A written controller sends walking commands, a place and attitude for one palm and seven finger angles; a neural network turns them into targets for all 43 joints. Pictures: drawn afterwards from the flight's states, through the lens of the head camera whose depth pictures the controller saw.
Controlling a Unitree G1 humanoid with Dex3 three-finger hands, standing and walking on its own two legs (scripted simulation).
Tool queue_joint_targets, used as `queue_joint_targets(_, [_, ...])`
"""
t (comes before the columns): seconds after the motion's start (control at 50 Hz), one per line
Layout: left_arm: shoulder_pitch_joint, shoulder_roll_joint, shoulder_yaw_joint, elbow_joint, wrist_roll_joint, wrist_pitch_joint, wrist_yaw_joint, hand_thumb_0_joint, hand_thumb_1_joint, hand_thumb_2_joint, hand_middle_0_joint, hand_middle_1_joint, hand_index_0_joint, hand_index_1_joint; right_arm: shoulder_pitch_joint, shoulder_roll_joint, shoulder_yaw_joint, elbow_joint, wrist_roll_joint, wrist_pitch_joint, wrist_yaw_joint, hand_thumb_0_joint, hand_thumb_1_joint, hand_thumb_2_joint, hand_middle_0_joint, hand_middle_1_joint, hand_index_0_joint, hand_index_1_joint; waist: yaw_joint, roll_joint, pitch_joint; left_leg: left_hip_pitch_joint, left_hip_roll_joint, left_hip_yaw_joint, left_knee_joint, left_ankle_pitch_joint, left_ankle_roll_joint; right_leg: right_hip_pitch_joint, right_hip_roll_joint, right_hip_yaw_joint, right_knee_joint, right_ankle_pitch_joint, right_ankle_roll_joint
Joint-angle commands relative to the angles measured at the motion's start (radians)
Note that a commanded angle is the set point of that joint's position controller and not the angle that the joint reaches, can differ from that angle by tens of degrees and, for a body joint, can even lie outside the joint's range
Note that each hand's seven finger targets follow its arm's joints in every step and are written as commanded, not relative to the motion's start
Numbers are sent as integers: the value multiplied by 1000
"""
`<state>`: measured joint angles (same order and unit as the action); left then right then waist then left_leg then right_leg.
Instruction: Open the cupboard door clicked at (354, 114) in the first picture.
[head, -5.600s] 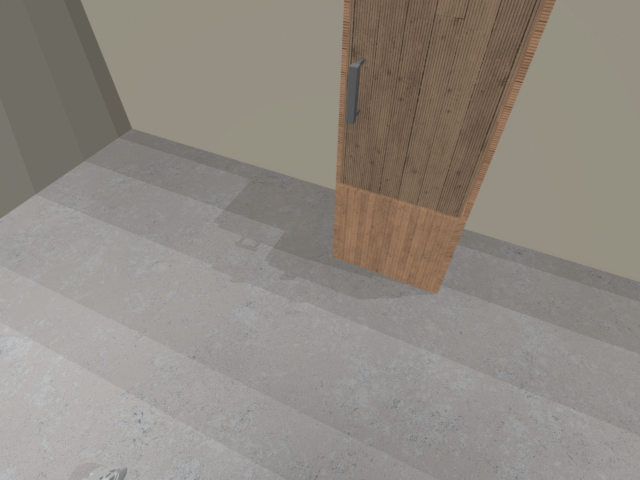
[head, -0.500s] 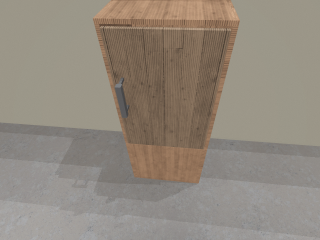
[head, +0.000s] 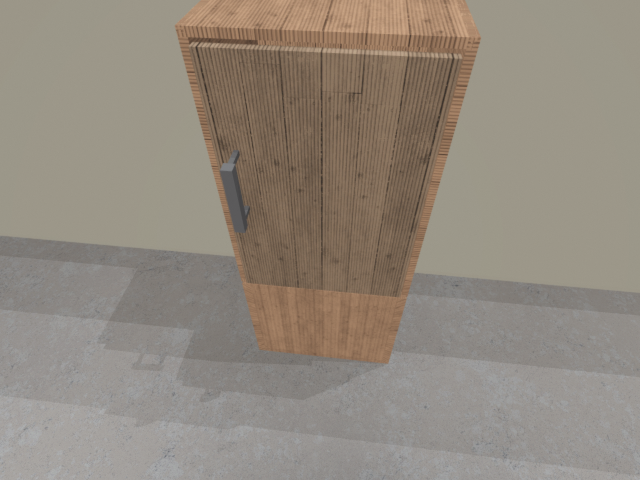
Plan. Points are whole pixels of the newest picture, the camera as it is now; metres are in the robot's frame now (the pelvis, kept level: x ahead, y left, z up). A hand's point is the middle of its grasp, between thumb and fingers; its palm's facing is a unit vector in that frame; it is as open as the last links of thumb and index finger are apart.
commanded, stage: shuffle to correct the standing spot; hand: left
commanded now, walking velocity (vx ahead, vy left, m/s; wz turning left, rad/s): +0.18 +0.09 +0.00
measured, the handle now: (238, 192) +0.60 +0.20 +0.00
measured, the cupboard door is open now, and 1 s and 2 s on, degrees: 0 0 0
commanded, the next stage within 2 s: come to a stop and stand still in 0.04 s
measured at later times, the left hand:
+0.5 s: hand out of the picture +0.10 +0.19 -0.17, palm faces +0.03 -0.97 -0.24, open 7.3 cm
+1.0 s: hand out of the picture +0.05 +0.25 -0.16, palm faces +0.03 -0.96 -0.27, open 7.4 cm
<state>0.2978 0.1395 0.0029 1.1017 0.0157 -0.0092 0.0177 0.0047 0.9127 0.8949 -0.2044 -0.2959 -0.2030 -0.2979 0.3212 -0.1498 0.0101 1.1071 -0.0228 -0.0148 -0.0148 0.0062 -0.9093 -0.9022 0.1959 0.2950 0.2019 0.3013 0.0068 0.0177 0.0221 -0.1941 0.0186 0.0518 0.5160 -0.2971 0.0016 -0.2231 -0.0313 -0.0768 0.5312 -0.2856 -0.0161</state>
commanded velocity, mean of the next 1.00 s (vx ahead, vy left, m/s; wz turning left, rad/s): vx -0.03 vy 0.01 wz -0.03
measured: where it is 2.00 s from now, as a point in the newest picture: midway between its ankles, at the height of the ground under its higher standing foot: outside the picture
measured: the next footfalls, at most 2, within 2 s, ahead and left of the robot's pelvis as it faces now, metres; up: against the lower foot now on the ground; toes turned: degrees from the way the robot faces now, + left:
none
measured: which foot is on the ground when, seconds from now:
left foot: down 0.00-1.00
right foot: down 0.00-1.00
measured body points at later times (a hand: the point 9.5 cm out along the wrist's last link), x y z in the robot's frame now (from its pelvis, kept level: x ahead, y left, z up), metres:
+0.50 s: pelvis +0.05 +0.01 +0.00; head +0.08 +0.00 +0.44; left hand +0.10 +0.24 -0.15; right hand +0.04 -0.20 -0.17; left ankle -0.01 +0.12 -0.73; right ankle +0.04 -0.09 -0.73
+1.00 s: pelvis -0.02 +0.03 +0.00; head -0.04 +0.04 +0.45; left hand +0.05 +0.30 -0.14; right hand +0.08 -0.23 -0.13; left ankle -0.01 +0.12 -0.74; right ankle +0.04 -0.09 -0.74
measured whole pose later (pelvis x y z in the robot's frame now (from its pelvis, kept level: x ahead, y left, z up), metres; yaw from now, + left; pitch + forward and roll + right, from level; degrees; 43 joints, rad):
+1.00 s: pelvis -0.02 +0.03 +0.00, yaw +0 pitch -4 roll +0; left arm 0.25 0.26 0.01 0.97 0.02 0.02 0.01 0.01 0.91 0.89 -0.21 -0.30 -0.21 -0.30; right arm 0.22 -0.25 -0.02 0.94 -0.03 -0.01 -0.01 0.01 -0.91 -0.90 0.20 0.30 0.20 0.30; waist 0.01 -0.01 -0.01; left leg -0.18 -0.02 0.06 0.53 -0.29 0.05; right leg -0.26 -0.04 -0.08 0.51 -0.19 0.00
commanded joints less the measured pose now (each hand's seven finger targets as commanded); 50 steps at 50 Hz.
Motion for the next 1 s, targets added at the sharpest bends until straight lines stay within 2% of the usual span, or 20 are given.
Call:
queue_joint_targets(0.0, [92, 158, 52, -43, 7, -12, 9, 0, 900, 900, -200, -300, -200, -300, 53, -50, -18, -46, -5, -3, 3, 0, -900, -900, 200, 300, 200, 300, 12, -143, 130, -171, 5, 24, 55, -101, 21, -53, -197, 269, -282, -376, -111])
queue_joint_targets(0.04, [81, 158, 60, -54, 8, -16, 8, 0, 900, 900, -200, -300, -200, -300, 72, -42, -19, -46, -4, -12, 5, 0, -900, -900, 200, 300, 200, 300, -2, -112, 118, -116, 13, 25, 38, -65, 22, -85, -195, 244, -251, -314, -118])
queue_joint_targets(0.08, [53, 131, 60, -65, 10, -15, 4, 0, 900, 900, -200, -300, -200, -300, 121, -47, -20, -31, -2, -24, 2, 0, -900, -900, 200, 300, 200, 300, -23, -7, 115, -32, 29, -4, -57, -10, 31, -121, -113, 149, -123, -203, -93])
queue_joint_targets(0.12, [21, 73, 49, -82, 11, -14, -4, 0, 900, 900, -200, -300, -200, -300, 198, -114, -31, -8, -5, -37, -8, 0, -900, -900, 200, 300, 200, 300, -45, 212, 85, 71, 181, -192, -185, 109, 104, -201, 9, -15, 149, -131, -46])
queue_joint_targets(0.14, [-15, 49, 40, -96, 15, -19, -1, 0, 900, 900, -200, -300, -200, -300, 225, -128, -35, -2, -6, -38, -19, 0, -900, -900, 200, 300, 200, 300, -54, 242, 103, 125, 254, -287, -214, 298, 164, -296, 35, -42, 251, -204, -33])
queue_joint_targets(0.18, [-38, 39, 32, -96, 7, -25, 1, 0, 900, 900, -200, -300, -200, -300, 196, -96, -25, -11, -7, -42, -30, 0, -900, -900, 200, 300, 200, 300, -38, 107, 92, 162, 292, -269, -148, 689, 220, -312, -5, 10, 291, -268, -34])
queue_joint_targets(0.22, [2, 19, 33, -71, -2, -24, 1, 0, 900, 900, -200, -300, -200, -300, 124, -103, -21, -26, -2, -43, -38, 0, -900, -900, 200, 300, 200, 300, -2, 94, 37, 123, 230, -146, -89, 846, 162, -138, -15, 7, 102, -120, -21])
queue_joint_targets(0.26, [97, 61, 41, -31, -6, -28, 7, 0, 900, 900, -200, -300, -200, -300, 78, -92, -23, -34, 14, -42, -44, 0, -900, -900, 200, 300, 200, 300, 33, 28, -26, 27, 143, -65, -9, 726, 71, 96, -49, 69, -55, 312, -26])
queue_joint_targets(0.3, [123, 121, 44, -14, -8, -30, 17, 0, 900, 900, -200, -300, -200, -300, 75, -57, -25, -40, 20, -36, -44, 0, -900, -900, 200, 300, 200, 300, 19, -38, -43, -71, 77, -34, -21, 380, 14, 197, -187, 156, 13, 790, -77])
queue_joint_targets(0.34, [106, 132, 44, -16, -5, -27, 29, 0, 900, 900, -200, -300, -200, -300, 83, -40, -33, -24, 24, -16, -42, 0, -900, -900, 200, 300, 200, 300, 11, -196, -61, -71, 55, -11, 10, 222, -3, 200, -208, 157, 20, 965, -99])
queue_joint_targets(0.36, [92, 131, 42, -22, -5, -21, 33, 0, 900, 900, -200, -300, -200, -300, 80, -32, -36, -19, 26, -9, -41, 0, -900, -900, 200, 300, 200, 300, 7, -183, -58, -64, 52, -6, 14, 180, -7, 185, -216, 155, 16, 978, -106])
queue_joint_targets(0.5, [-16, 111, 48, -105, -3, 6, 36, 0, 900, 900, -200, -300, -200, -300, 42, -65, -49, -28, 7, 1, -40, 0, -900, -900, 200, 300, 200, 300, 2, 13, -45, 65, 126, -53, -53, 601, 32, 30, -99, 89, 46, 477, -36])
queue_joint_targets(0.56, [-30, 109, 44, -111, 0, 10, 32, 0, 900, 900, -200, -300, -200, -300, 12, -67, -44, -46, 6, -1, -36, 0, -900, -900, 200, 300, 200, 300, 4, 4, -42, 30, 120, -56, -88, 429, 36, 42, -96, 105, 2, 366, -36])
queue_joint_targets(0.58, [23, 259, 27, -156, 5, -7, 33, 0, 900, 900, -200, -300, -200, -300, -56, -178, -48, -148, 4, 3, -22, 0, -900, -900, 200, 300, 200, 300, 9, -125, 43, -75, 57, -67, -36, 381, 20, 101, -64, 93, -46, 472, -20])
queue_joint_targets(0.6, [53, 200, 53, -174, 2, -11, 38, 0, 900, 900, -200, -300, -200, -300, -23, -166, -67, -181, 2, -16, -18, 0, -900, -900, 200, 300, 200, 300, 7, -187, -140, -76, 37, -39, 61, 255, 25, 162, -160, 191, 10, 586, -55])
queue_joint_targets(0.62, [31, 198, 50, -193, 0, -11, 40, 0, 900, 900, -200, -300, -200, -300, -10, -123, -66, -185, 3, -12, -18, 0, -900, -900, 200, 300, 200, 300, -7, -174, -216, -108, 7, -32, 88, 83, 17, 244, -224, 232, 5, 690, -99])
queue_joint_targets(0.66, [19, 204, 53, -225, 6, -7, 41, 0, 900, 900, -200, -300, -200, -300, -51, -94, -67, -213, 8, 5, -22, 0, -900, -900, 200, 300, 200, 300, -6, -77, -154, -139, -5, -39, 100, -45, 13, 187, -253, 261, -34, 597, -139])
queue_joint_targets(0.72, [-69, 226, 54, -254, 3, -6, 34, 0, 900, 900, -200, -300, -200, -300, -30, -131, -73, -221, 4, 5, -14, 0, -900, -900, 200, 300, 200, 300, -42, -65, -25, -51, 21, -58, 17, 84, 36, -31, -173, 190, -88, 265, -96])
queue_joint_targets(0.78, [-84, 222, 49, -254, 4, 0, 22, 0, 900, 900, -200, -300, -200, -300, -77, -196, -75, -228, -1, -10, -8, 0, -900, -900, 200, 300, 200, 300, -14, 69, 10, -78, 96, -126, -78, 221, 68, -31, -67, 85, -42, 143, -36])
queue_joint_targets(0.98, [-76, 277, 48, -194, 10, -4, 0, 0, 900, 900, -200, -300, -200, -300, -145, -304, -81, -234, -2, -11, 3, 0, -900, -900, 200, 300, 200, 300, 6, 28, 61, -195, 105, -186, -268, -224, 71, 28, -60, 81, -110, 5, -11])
